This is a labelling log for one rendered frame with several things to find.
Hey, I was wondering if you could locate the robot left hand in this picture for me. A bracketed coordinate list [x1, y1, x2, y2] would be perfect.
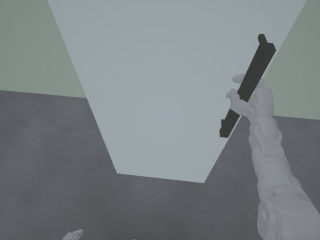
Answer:
[62, 229, 84, 240]

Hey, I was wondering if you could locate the fridge door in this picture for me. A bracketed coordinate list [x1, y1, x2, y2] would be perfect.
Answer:
[48, 0, 307, 183]

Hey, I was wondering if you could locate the right robot forearm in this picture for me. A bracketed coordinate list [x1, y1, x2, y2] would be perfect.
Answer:
[248, 116, 320, 218]

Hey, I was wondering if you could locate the handle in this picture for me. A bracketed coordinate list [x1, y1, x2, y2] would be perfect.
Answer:
[219, 34, 276, 138]

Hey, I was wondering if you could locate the right robot upper arm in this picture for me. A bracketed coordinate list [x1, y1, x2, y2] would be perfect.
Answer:
[257, 196, 320, 240]

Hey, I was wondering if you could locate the robot right hand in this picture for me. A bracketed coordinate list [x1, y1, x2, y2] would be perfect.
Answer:
[225, 73, 274, 124]

